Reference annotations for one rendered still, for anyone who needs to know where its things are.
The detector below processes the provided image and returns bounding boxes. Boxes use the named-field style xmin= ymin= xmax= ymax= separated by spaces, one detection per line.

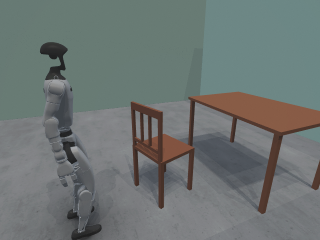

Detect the table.
xmin=188 ymin=91 xmax=320 ymax=214

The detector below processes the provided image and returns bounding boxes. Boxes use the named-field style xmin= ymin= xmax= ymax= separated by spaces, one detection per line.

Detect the chair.
xmin=130 ymin=101 xmax=195 ymax=209

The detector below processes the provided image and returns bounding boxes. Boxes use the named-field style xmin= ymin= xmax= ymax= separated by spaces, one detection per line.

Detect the robot right upper arm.
xmin=42 ymin=80 xmax=66 ymax=127

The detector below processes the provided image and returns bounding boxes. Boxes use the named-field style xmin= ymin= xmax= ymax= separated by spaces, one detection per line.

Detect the right robot forearm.
xmin=44 ymin=119 xmax=68 ymax=163

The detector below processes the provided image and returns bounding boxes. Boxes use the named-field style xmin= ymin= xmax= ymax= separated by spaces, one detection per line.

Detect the right robot hand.
xmin=57 ymin=160 xmax=78 ymax=187

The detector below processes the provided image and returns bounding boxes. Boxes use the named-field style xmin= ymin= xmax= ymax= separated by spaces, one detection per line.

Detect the robot left shin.
xmin=72 ymin=183 xmax=84 ymax=212

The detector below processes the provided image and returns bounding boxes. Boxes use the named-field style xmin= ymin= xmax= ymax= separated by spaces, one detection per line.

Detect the left robot foot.
xmin=67 ymin=206 xmax=95 ymax=220

